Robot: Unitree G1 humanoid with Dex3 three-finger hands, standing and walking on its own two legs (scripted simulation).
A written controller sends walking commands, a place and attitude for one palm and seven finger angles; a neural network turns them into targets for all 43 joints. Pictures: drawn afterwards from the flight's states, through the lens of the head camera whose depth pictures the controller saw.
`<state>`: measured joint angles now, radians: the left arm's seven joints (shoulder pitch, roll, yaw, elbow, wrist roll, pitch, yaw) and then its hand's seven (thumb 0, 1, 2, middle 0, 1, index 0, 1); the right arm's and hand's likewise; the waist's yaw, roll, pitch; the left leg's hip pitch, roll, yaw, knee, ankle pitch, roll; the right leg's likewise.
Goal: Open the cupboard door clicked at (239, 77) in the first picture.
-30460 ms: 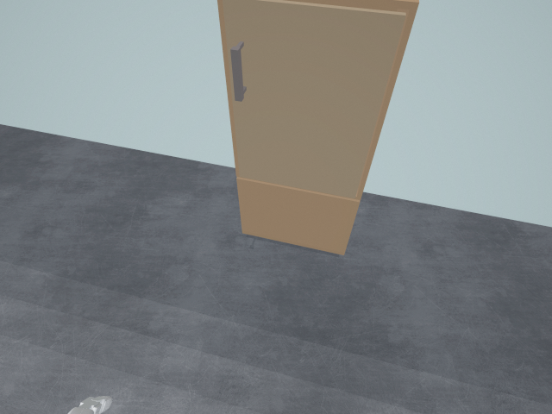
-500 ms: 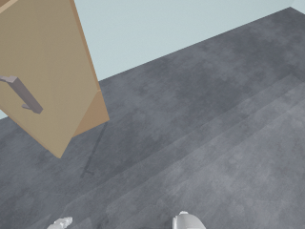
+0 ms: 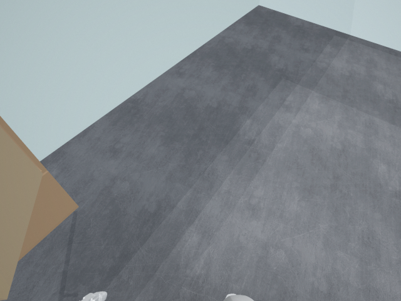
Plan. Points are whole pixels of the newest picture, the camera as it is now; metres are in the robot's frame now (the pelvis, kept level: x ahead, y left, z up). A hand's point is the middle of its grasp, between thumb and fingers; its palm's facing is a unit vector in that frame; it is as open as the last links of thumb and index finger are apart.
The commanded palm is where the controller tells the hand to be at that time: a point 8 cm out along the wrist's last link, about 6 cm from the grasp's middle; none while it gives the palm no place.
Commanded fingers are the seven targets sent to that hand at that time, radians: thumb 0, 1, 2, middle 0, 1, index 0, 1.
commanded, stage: walk to a spot facing it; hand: left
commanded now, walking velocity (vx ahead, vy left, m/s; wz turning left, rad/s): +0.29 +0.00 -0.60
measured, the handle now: out of the picture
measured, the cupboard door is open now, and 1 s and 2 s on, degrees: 44 44 44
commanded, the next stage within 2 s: turn to face it in 1.24 s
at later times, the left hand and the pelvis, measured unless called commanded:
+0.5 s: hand (169, 244) +0.27 +0.08 -0.16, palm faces -0.30 -0.94 -0.18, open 7.4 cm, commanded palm none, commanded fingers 0.00 0.90 0.90 -0.20 -0.30 -0.20 -0.30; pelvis +0.16 -0.08 +0.01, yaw -17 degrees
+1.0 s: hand (214, 148) +0.57 -0.03 -0.15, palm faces -0.53 -0.83 -0.19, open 7.4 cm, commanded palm none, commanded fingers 0.00 0.90 0.90 -0.20 -0.30 -0.20 -0.30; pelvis +0.38 -0.14 +0.01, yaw -31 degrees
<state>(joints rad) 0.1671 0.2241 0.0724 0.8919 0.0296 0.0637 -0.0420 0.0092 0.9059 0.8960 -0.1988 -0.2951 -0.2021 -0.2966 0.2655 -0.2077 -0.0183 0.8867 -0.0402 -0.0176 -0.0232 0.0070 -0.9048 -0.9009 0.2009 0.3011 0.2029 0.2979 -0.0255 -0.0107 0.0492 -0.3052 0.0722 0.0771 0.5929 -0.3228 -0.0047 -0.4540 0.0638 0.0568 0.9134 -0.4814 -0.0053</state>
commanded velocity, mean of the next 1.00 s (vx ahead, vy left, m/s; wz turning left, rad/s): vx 0.35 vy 0.00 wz -0.43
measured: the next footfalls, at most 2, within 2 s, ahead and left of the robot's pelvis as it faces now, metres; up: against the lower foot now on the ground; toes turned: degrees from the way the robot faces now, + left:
right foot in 0.26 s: +0.14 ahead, -0.16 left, +0.00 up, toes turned -18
left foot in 0.66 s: +0.41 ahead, -0.01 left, +0.00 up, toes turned -16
